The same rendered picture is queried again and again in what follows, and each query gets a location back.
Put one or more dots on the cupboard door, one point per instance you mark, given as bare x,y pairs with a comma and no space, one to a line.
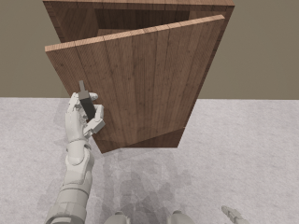
145,79

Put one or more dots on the left robot thigh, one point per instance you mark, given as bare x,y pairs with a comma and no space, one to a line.
118,219

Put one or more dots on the right robot hand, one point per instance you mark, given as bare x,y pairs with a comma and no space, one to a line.
234,215

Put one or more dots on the left robot forearm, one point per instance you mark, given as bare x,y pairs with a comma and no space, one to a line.
71,202

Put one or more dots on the right robot shin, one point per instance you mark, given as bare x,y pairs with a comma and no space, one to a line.
177,212

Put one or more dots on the left robot hand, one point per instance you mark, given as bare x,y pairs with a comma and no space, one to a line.
75,120

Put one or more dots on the handle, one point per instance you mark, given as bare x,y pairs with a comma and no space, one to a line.
86,101

